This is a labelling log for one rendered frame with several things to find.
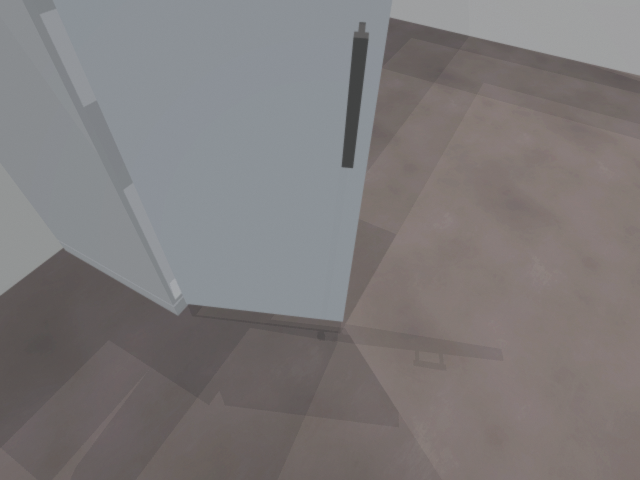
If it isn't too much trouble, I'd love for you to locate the handle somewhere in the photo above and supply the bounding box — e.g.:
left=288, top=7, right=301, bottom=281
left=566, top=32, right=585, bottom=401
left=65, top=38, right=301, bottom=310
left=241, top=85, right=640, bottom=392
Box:
left=342, top=22, right=369, bottom=168

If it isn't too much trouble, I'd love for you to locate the fridge door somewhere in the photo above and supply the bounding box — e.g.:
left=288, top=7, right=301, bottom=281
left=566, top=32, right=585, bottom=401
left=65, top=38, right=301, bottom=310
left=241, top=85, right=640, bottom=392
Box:
left=53, top=0, right=392, bottom=322

